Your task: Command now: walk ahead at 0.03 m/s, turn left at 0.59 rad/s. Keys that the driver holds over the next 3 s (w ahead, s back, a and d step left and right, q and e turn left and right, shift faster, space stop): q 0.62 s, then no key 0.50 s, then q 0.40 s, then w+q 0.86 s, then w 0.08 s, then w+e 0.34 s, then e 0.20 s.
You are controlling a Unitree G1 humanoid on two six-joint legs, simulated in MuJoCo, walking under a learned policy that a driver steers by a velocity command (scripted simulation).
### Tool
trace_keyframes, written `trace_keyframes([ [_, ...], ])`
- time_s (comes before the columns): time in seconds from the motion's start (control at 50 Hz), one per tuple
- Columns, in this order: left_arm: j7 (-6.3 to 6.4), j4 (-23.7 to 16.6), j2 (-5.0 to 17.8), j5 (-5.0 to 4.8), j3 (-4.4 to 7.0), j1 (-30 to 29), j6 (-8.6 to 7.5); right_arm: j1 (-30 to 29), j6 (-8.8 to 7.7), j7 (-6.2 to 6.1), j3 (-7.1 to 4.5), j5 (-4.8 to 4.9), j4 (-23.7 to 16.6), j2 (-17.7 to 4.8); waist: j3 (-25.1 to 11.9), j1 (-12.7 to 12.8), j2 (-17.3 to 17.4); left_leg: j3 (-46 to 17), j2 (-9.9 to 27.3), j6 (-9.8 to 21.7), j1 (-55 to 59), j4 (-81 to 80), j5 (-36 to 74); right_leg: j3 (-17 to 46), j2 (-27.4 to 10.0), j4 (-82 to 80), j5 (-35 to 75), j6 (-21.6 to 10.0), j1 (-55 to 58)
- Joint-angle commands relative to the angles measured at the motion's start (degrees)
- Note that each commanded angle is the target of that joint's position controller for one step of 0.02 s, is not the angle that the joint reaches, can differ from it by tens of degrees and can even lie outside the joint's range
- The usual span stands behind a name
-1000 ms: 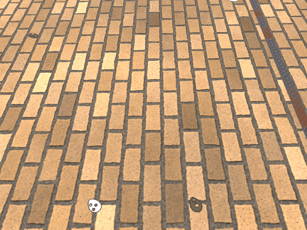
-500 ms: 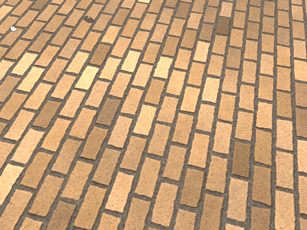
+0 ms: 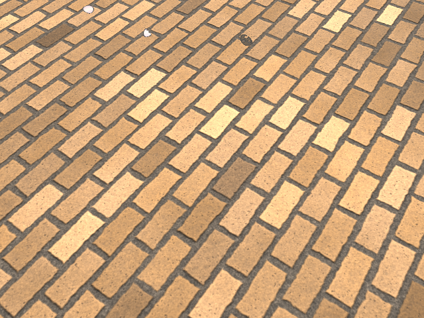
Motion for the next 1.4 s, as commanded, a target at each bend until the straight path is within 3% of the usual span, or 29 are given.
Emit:
trace_keyframes([
  [0.02,0.0,-3.51,10.65,-0.62,3.14,-2.27,-0.29,1.88,-0.46,0.86,-1.23,-0.13,-4.2,-4.5,-11.38,-0.27,-10.92,2.08,0.58,1.5,6.18,-6.19,2.33,9.07,-15.19,-7.91,7.76,-12.05,8.27],
  [0.1,-0.26,-1.81,10.07,-2.23,3.25,-1.84,0.32,6.76,-0.39,1.68,-2.3,-0.45,-2.62,-5.22,-10.43,-2.95,-8.68,4.71,-2.3,6.43,17.07,-22.97,10.67,4.41,-13.63,-0.62,-1.1,-5.97,4.14],
  [0.12,-0.57,-0.63,7.76,-1.93,2.83,0.68,0.62,8.56,-0.52,1.24,-3.19,-0.72,-2.42,-7.88,-8.11,-2.77,-0.96,-3.42,1.48,9.57,21.79,-30.33,16.7,-0.1,-9.87,8.6,-9.09,-0.9,-2.98],
  [0.14,-1.06,-2.74,4.63,0.85,1.77,1.46,0.69,8.06,-0.68,0.09,-4.31,-0.72,-4.4,-14.42,-6.36,-0.06,17.68,-25.41,16.67,17.52,27.06,-33.0,32.3,-4.69,-0.78,27.42,-30.25,5.53,-19.01],
  [0.16,-0.43,-5.06,7.28,0.26,2.64,-5.83,0.14,7.98,-1.98,0.61,-4.14,-3.08,-5.59,-14.86,-7.86,-4.93,14.2,-30.77,19.75,24.38,19.78,-36.45,29.01,6.05,2.36,37.21,-32.2,5.08,-21.48],
  [0.18,-0.06,-4.95,8.69,-0.98,3.2,-6.69,0.13,5.34,-3.17,0.81,-3.63,-3.45,-5.41,-13.32,-6.38,-3.34,9.61,-25.81,16.5,22.01,18.38,-36.98,24.24,8.47,1.25,40.73,-26.64,4.0,-21.65],
  [0.22,0.76,-2.45,9.17,-0.53,3.86,-3.36,0.52,-0.13,-3.81,0.36,-2.52,-1.12,-5.91,-9.31,-6.39,-0.6,6.34,-19.58,11.54,16.36,18.39,-35.43,22.34,9.4,0.13,40.35,-17.94,3.86,-21.22],
  [0.28,0.41,-2.18,8.09,-0.65,3.79,-1.57,0.24,-0.3,-3.41,-0.52,-1.57,-1.03,-6.2,-7.53,-9.14,0.26,6.48,-16.88,8.94,16.37,18.51,-33.9,30.21,8.99,1.83,41.98,-12.81,5.28,-17.19],
  [0.38,-0.32,-3.24,6.08,-1.15,2.66,-4.92,-0.33,2.0,-2.71,-1.25,-2.37,-0.61,-5.93,-9.24,-9.24,-1.82,7.12,-19.71,7.97,16.54,22.6,-31.87,28.29,9.9,2.95,26.19,-11.96,6.36,-15.06],
  [0.48,-1.48,-3.27,7.0,-1.76,2.75,-4.3,-1.14,0.53,-1.93,-0.42,-2.82,-0.52,-6.83,-10.1,-9.16,-2.22,8.36,-25.91,7.67,17.35,19.64,-30.36,29.76,10.37,4.72,16.26,-15.25,5.51,-6.89],
  [0.56,-2.32,-2.22,7.4,-1.7,3.2,0.2,-2.1,-2.88,-1.42,-0.38,-2.71,0.9,-7.64,-9.51,-9.94,0.76,8.05,-28.38,4.35,14.14,18.61,-26.6,29.83,9.47,4.95,-1.44,-5.76,3.43,3.11],
  [0.58,-2.15,-1.72,9.13,-1.22,3.8,1.96,-2.16,-2.34,-1.42,-0.63,-2.38,0.87,-7.87,-8.15,-10.81,0.85,5.92,-26.65,1.95,11.43,14.28,-23.92,22.16,11.53,0.77,-4.78,1.14,1.81,9.91],
  [0.6,-1.73,-2.4,12.85,-0.29,4.48,2.37,-1.75,1.05,-1.48,-0.52,-1.54,-0.21,-7.68,-4.71,-12.54,-1.41,-6.6,-18.36,-4.43,7.84,6.44,-11.78,2.88,22.05,-11.43,-5.46,11.16,-2.88,17.04],
  [0.62,-1.95,-1.95,14.86,1.34,4.8,2.03,-1.58,0.57,-2.04,-0.63,-2.51,0.26,-9.12,-7.43,-8.56,-2.03,-19.01,-9.72,-10.96,4.49,-5.2,-1.69,-15.46,35.01,-20.35,-6.88,20.38,-13.29,14.8],
  [0.64,-1.81,-3.3,11.72,0.71,3.96,0.18,-1.87,2.26,-2.4,-0.68,-3.82,-0.78,-7.63,-11.64,-8.12,-1.92,-12.97,-10.31,-6.78,2.13,-5.9,9.86,-13.96,33.55,-21.73,-6.69,20.01,-16.2,13.35],
  [0.68,-1.33,-4.03,8.19,-0.38,2.86,-3.52,-1.67,3.35,-1.63,-0.78,-4.13,-0.32,-4.65,-10.42,-6.58,-3.06,-7.63,-9.51,-6.26,0.1,-5.64,15.62,-7.36,23.0,-14.06,-4.99,15.22,-11.45,11.86],
  [0.7,-1.15,-3.85,7.78,-1.19,2.59,-3.74,-1.54,2.98,-1.21,-0.83,-3.69,-0.43,-4.58,-9.0,-5.79,-2.42,-7.85,-9.48,-6.32,-0.76,-6.78,16.94,-5.02,21.19,-13.06,-4.65,16.31,-11.18,12.33],
  [0.82,-0.8,-2.19,9.11,-0.95,2.48,-1.02,-0.26,-1.76,-1.55,-0.23,-0.66,-0.67,-6.13,-2.57,-8.51,0.39,-11.59,-2.82,-3.03,-1.93,2.93,-4.72,-3.05,14.0,-10.5,-3.76,19.77,-11.52,14.73],
  [0.88,-1.3,-1.13,10.77,-1.77,2.69,0.7,0.24,-0.99,-1.69,0.15,-0.7,-0.3,-5.4,-3.5,-8.35,1.08,-12.79,0.54,-3.12,-1.02,10.12,-17.38,1.15,14.83,-11.12,-2.88,18.47,-11.62,13.22],
  [0.92,-1.43,-0.33,9.62,-2.59,1.97,1.09,0.2,2.43,-1.88,0.42,-0.78,-0.6,-3.51,-3.43,-7.51,-1.12,-10.96,1.75,-3.91,1.54,18.62,-33.2,13.65,13.92,-9.79,-0.97,14.73,-8.93,9.9],
  [0.94,-1.65,0.72,8.29,-2.25,1.36,3.78,-0.42,2.38,-1.95,0.24,-0.89,-1.05,-3.92,-5.09,-8.21,-0.66,-8.22,-2.33,-1.24,3.32,25.1,-35.43,20.32,13.2,-8.67,-0.22,9.5,-5.12,5.96],
  [0.96,-2.22,0.15,5.7,0.14,0.3,5.17,-1.28,3.74,-1.86,-0.39,-1.53,-1.61,-4.6,-9.38,-11.72,1.11,2.58,-12.84,8.5,6.36,31.95,-32.66,36.94,8.63,-4.31,6.9,-2.13,-0.43,1.0],
  [0.98,-2.16,-0.19,3.31,0.28,-0.45,5.13,-1.64,-0.37,-2.02,-0.06,-0.64,-2.54,-4.04,-7.35,-10.92,3.23,11.31,-14.84,11.93,12.6,22.89,-31.65,32.51,5.99,-1.57,3.78,-13.96,2.62,2.97],
  [1.02,-1.86,0.41,6.55,0.37,0.02,0.99,-1.36,-2.89,-3.06,0.82,0.54,-2.74,-4.3,-2.4,-7.86,1.06,6.75,-11.42,5.95,10.44,18.83,-32.56,16.69,5.71,-1.27,2.24,-6.16,4.54,6.73],
  [1.12,-1.38,3.02,7.09,-0.26,0.09,2.97,-0.85,-0.4,-4.14,0.74,0.84,-2.21,-2.6,-3.0,-3.87,0.4,4.0,-9.19,3.0,7.57,16.42,-31.97,16.39,5.94,-1.59,0.95,-1.94,4.54,7.48],
  [1.24,0.31,2.61,8.37,-0.62,1.11,1.82,-0.7,-0.88,-3.26,0.26,-0.84,-0.95,-4.32,-7.52,-4.31,-0.66,4.98,-17.26,5.36,13.11,16.73,-31.53,24.96,3.78,0.51,6.92,-5.59,5.32,4.13],
  [1.34,-0.49,1.25,7.62,-0.73,1.51,3.54,-0.92,-2.75,-3.03,0.05,-1.55,-0.18,-5.7,-8.05,-7.31,0.78,8.13,-22.36,6.86,15.9,18.56,-28.89,31.44,6.06,1.64,10.23,-13.04,3.63,0.5],
  [1.38,-1.01,2.0,10.59,-0.48,2.45,6.64,-1.49,-4.58,-2.65,-0.23,-1.46,0.19,-7.35,-6.8,-8.85,1.74,2.2,-18.32,2.73,11.76,12.4,-23.39,29.33,7.74,-1.31,3.98,2.0,1.22,8.92],
  [1.4,-1.04,2.58,13.93,-0.27,3.59,7.3,-1.29,-3.88,-2.48,-0.36,-1.35,0.45,-8.03,-5.6,-9.01,0.85,-7.05,-11.51,-2.18,7.97,5.82,-16.94,22.79,11.37,-6.28,0.99,5.9,-1.69,13.68],
])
